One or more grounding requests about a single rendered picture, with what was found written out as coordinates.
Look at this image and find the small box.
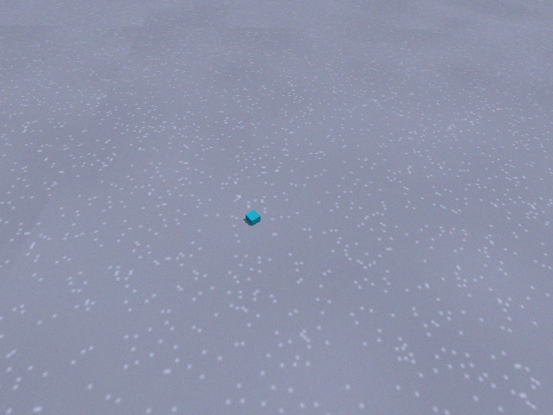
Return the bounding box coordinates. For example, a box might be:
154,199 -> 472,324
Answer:
245,210 -> 260,226

